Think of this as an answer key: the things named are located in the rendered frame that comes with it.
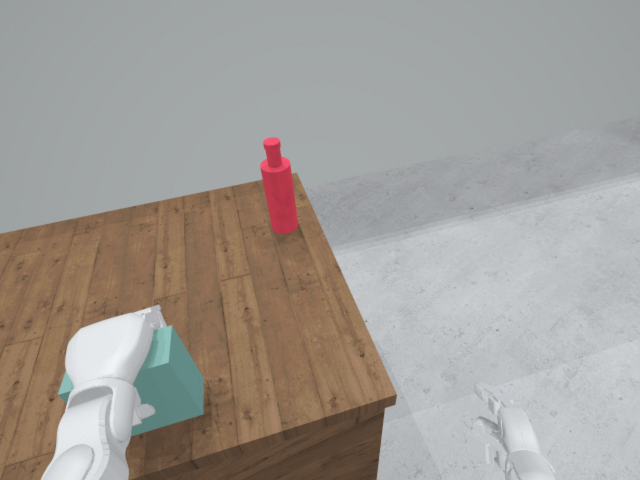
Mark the table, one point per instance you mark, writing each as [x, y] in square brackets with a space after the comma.
[294, 387]

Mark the left robot hand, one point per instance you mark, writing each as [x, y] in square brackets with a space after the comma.
[115, 348]

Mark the left robot forearm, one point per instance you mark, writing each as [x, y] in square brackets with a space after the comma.
[94, 432]

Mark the sponge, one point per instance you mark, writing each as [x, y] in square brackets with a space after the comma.
[169, 380]

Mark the right robot forearm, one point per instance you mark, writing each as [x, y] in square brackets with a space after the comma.
[528, 465]

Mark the right robot hand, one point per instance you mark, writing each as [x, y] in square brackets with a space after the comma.
[492, 443]

